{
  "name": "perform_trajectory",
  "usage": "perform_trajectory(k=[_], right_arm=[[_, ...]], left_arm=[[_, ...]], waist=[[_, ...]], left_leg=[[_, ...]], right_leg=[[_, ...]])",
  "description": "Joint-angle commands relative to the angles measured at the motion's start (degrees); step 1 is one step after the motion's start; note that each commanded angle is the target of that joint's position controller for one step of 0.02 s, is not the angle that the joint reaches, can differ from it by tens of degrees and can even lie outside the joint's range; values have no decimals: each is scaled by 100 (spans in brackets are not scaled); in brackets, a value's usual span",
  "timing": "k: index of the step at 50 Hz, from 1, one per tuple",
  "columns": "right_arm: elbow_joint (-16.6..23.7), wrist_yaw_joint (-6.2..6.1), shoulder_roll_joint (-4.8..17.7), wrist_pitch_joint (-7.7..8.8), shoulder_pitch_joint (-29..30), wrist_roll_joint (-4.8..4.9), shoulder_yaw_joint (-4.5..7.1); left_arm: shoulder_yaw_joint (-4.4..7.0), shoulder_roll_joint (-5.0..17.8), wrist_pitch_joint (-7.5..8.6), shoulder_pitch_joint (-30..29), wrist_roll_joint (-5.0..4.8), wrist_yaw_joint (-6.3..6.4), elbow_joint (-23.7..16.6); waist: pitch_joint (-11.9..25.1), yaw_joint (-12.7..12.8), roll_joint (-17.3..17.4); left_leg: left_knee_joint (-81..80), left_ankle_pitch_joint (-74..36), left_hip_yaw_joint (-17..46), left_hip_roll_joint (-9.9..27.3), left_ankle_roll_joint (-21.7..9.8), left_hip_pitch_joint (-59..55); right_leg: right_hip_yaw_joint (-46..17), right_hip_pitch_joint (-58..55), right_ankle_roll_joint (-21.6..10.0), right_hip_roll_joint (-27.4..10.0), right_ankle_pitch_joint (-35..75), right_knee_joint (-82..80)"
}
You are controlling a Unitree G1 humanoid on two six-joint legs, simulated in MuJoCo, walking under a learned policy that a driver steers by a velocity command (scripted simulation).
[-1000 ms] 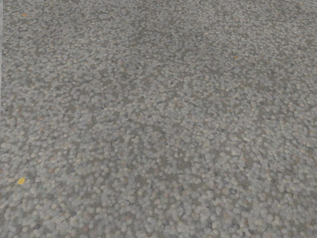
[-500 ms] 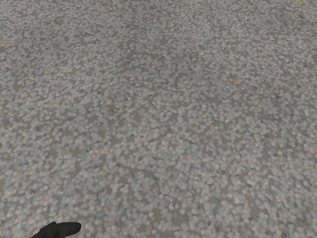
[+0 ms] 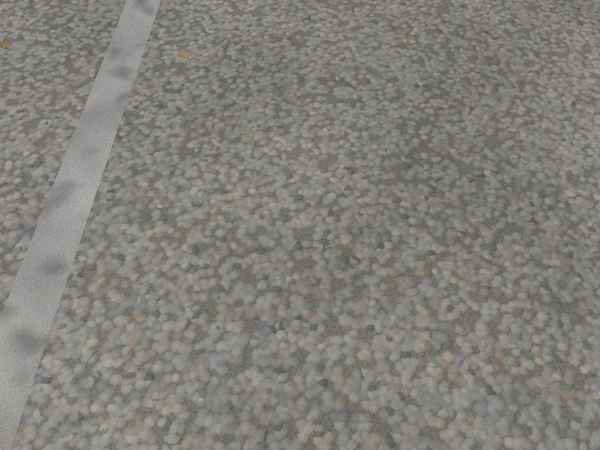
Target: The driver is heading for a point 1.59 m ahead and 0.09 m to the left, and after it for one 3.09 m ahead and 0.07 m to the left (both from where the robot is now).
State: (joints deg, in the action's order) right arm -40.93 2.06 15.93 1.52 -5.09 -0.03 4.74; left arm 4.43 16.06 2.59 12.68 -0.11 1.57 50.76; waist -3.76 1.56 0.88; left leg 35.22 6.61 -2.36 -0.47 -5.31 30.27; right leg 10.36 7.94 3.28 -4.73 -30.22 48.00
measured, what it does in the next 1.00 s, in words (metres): walks ahead: right foot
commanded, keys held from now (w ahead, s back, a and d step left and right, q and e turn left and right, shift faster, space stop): q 0.18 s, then no key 0.82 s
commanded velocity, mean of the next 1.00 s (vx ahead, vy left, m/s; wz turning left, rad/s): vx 0.05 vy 0.00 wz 0.24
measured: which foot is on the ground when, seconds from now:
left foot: down 0.00-1.00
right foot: up 0.00-0.44, down 0.46-1.00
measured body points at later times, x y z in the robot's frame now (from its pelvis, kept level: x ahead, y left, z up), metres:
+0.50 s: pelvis +0.09 -0.02 +0.02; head +0.12 -0.03 +0.47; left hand +0.16 +0.27 -0.09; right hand +0.31 -0.24 -0.08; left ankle +0.12 +0.08 -0.71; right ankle +0.13 -0.16 -0.72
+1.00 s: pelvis +0.13 -0.04 +0.02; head +0.14 -0.03 +0.47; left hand +0.19 +0.24 -0.11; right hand +0.31 -0.25 -0.09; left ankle +0.12 +0.08 -0.71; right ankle +0.13 -0.16 -0.71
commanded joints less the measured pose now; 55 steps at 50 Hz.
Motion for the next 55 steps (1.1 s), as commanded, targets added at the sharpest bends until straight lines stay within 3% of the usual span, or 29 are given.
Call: perform_trajectory(k=[1,2,3,4,6,7,10,14,19,22,23,24,25,26,27,29,32,37,55], right_arm=[[374,-26,1382,41,-1251,-65,363],[388,-34,1135,72,-932,22,298],[405,-66,942,67,-631,101,244],[448,-115,811,40,-427,93,204],[541,-161,818,3,-318,-45,200],[565,-186,879,2,-339,-58,220],[610,-298,1012,-55,-433,2,264],[657,-383,852,-168,-342,-19,178],[585,-343,734,-224,-403,-97,81],[531,-319,554,-265,-359,-39,-39],[464,-317,461,-250,-576,-41,-78],[466,-312,350,-209,-822,-120,-110],[527,-281,330,-168,-905,-75,-83],[512,-274,544,-148,-673,-145,-55],[547,-267,550,-158,-431,-135,-32],[548,-258,436,-254,-272,-166,-47],[465,-231,410,-274,-393,-90,-44],[371,-252,332,-173,-403,-95,-57],[-1,-374,289,-172,-508,-56,-61]], left_arm=[[58,748,195,217,-67,-104,-576],[44,722,191,-194,-131,-77,-740],[47,672,141,-275,-34,8,-665],[86,770,62,-293,38,71,-685],[112,750,-74,-206,63,88,-715],[92,661,-102,-167,77,100,-713],[52,546,-163,-267,92,142,-745],[32,526,-248,-507,46,140,-799],[6,525,-151,-625,17,79,-868],[-24,402,-54,-301,26,-31,-773],[-13,536,-29,-249,106,-64,-771],[54,949,-26,-193,212,-57,-830],[63,983,-57,-460,238,-59,-745],[-42,561,-49,-675,199,-69,-855],[-51,515,-39,-674,152,-72,-833],[-36,633,-4,-528,95,-77,-782],[-81,559,1,-387,117,-65,-756],[-114,468,-27,-220,73,-30,-722],[-175,366,-61,-217,54,-61,-277]], waist=[[2760,-587,459],[2075,-492,259],[1530,-315,-138],[1309,-171,-3],[1216,3,221],[1239,26,243],[1359,-27,283],[1203,-163,504],[978,-323,705],[955,-74,628],[944,-96,440],[1015,-312,-355],[825,-622,-1389],[780,-467,-1228],[760,-378,-1136],[677,-253,-975],[449,-209,-537],[603,-77,0],[483,-110,-66]], left_leg=[[-1188,-3129,3786,2056,-1889,-4480],[-1284,-2409,3141,1776,-1585,-3862],[-1393,-2001,2707,1498,-1302,-3094],[-1511,-1824,2503,1362,-1197,-2459],[-1675,-1800,2329,1160,-1101,-1782],[-1670,-1980,2211,1093,-1086,-1653],[-1631,-1724,2150,1024,-1028,-1664],[-1760,-10,2153,851,-816,-1386],[-1623,375,2349,884,-790,-1392],[-1218,-30,2320,741,-534,-1399],[-1051,80,2190,555,-274,-1226],[-377,716,1717,87,46,-896],[-286,1454,980,-365,285,-817],[-296,1340,947,-196,424,-1130],[-439,964,898,-175,432,-1302],[-616,422,951,-100,414,-1625],[-736,250,1094,7,206,-1636],[-798,-187,1247,116,197,-1575],[-781,-438,1228,136,265,-1893]], right_leg=[[-1614,2999,15,554,-845,3604],[-1540,3235,-92,390,-263,3252],[-1530,3161,-75,161,138,2814],[-1579,2884,-82,51,377,2449],[-1542,2380,-102,115,575,2016],[-1510,2286,-77,168,632,1755],[-1531,2357,62,259,934,1104],[-1533,2194,148,205,1413,465],[-1409,1660,76,238,1178,-483],[-1210,752,-158,353,1895,-2086],[-1423,296,-299,107,2495,-2481],[-2165,-63,-633,-709,3466,-2568],[-2674,376,-1191,-1093,3479,-2678],[-2722,654,-1293,-1069,3034,-2825],[-2490,645,-1076,-794,2602,-2758],[-2169,812,-762,-475,1926,-2699],[-1675,929,-493,-85,1470,-2496],[-1453,582,-485,90,2014,-2101],[-1381,563,-432,218,2035,-2232]])
Velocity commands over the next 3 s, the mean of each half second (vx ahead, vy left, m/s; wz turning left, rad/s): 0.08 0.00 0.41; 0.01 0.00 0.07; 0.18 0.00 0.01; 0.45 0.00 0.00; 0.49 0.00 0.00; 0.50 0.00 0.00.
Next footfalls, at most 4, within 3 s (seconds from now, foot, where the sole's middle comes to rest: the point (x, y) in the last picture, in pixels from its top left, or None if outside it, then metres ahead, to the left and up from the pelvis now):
0.46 right None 0.17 -0.15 -0.75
1.86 right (341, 377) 0.59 -0.06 -0.75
2.40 left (223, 277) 0.84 0.23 -0.75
2.94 right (296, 176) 1.18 0.06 -0.75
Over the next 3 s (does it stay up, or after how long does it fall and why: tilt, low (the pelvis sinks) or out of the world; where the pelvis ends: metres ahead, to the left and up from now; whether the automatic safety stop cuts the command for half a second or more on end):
stays up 1.03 0.12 0.01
